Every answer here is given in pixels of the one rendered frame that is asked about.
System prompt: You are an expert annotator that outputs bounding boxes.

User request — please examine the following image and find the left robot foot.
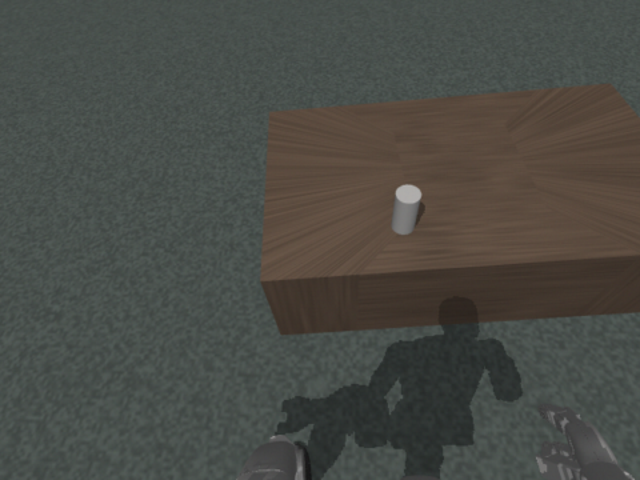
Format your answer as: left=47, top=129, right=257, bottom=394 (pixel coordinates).
left=295, top=444, right=312, bottom=480

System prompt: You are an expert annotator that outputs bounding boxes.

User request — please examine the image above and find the right robot hand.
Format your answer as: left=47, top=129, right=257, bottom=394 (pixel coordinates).
left=535, top=404, right=619, bottom=480

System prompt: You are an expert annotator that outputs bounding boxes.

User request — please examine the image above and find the can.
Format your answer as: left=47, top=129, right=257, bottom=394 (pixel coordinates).
left=391, top=185, right=422, bottom=235

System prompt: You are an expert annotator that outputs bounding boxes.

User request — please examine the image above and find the right robot arm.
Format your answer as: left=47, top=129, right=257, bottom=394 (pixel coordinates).
left=579, top=461, right=635, bottom=480

